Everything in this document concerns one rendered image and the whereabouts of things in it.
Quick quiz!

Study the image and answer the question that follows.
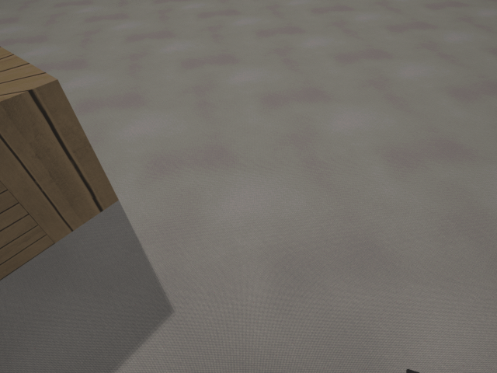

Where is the pedestal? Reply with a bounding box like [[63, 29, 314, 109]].
[[0, 47, 119, 280]]

